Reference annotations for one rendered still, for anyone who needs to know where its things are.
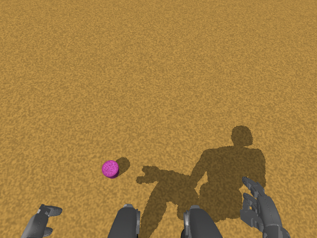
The left robot hand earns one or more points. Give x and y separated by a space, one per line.
36 226

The right robot arm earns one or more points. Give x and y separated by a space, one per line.
275 232

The cup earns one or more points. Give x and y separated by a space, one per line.
110 169

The right robot hand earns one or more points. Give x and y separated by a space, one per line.
264 212

